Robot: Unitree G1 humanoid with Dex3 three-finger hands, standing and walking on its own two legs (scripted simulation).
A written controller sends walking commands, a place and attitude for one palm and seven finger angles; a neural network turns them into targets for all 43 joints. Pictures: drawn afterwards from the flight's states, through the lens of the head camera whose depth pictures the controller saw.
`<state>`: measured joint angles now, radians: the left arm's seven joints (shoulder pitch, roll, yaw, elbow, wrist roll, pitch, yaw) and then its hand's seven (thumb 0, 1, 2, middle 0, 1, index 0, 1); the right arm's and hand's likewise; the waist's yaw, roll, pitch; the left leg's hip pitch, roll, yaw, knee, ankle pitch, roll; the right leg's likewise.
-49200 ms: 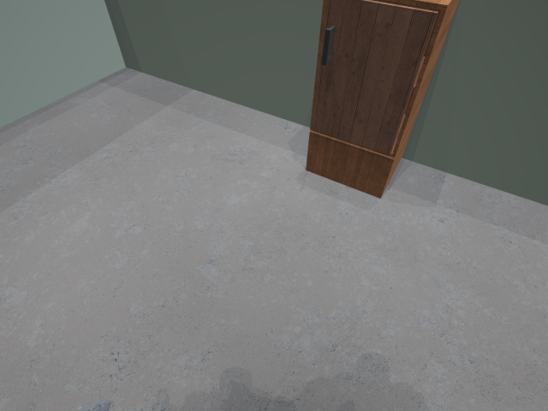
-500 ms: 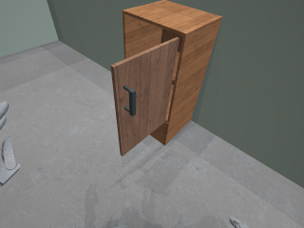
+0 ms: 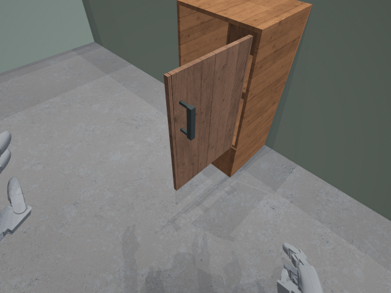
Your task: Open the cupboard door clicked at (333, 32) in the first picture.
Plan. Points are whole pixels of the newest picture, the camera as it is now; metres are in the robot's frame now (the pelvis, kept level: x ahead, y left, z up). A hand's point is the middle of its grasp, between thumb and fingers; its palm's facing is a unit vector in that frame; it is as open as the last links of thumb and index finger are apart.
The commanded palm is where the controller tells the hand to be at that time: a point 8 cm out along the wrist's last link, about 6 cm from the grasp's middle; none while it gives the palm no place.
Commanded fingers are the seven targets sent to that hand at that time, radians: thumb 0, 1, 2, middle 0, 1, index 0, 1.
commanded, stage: stop stepping back and stand still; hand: left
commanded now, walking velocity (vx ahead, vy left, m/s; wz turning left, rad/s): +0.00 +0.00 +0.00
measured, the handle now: (186, 120) +0.64 +0.07 -0.05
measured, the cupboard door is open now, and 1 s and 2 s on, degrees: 88 88 88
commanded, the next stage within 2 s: let the arm hang, fingers relaxed in 0.38 s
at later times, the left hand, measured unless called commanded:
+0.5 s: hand (14, 221) +0.18 +0.28 +0.15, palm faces +0.39 -0.78 -0.50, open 7.4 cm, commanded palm none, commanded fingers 0.00 0.90 0.90 -0.20 -0.30 -0.20 -0.30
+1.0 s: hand out of the picture -0.10 +0.18 -0.17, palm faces +0.08 -0.97 -0.21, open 7.2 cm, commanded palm none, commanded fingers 0.00 0.90 0.90 -0.20 -0.30 -0.20 -0.30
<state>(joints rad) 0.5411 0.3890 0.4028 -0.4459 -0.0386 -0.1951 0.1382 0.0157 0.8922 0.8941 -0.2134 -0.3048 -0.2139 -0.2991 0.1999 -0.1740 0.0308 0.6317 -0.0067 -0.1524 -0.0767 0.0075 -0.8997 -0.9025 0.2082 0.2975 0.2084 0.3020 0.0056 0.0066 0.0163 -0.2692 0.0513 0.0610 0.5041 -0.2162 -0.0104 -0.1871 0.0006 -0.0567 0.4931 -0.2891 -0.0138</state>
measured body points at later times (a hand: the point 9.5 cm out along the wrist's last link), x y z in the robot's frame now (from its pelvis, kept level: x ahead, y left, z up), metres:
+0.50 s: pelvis -0.01 +0.01 +0.00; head +0.00 +0.01 +0.45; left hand +0.16 +0.32 +0.17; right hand +0.16 -0.22 -0.08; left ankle +0.03 +0.13 -0.74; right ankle -0.01 -0.11 -0.74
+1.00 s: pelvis -0.03 +0.00 +0.00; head +0.00 +0.00 +0.45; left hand -0.10 +0.23 -0.15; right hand -0.04 -0.24 -0.15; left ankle +0.03 +0.13 -0.74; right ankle -0.01 -0.11 -0.74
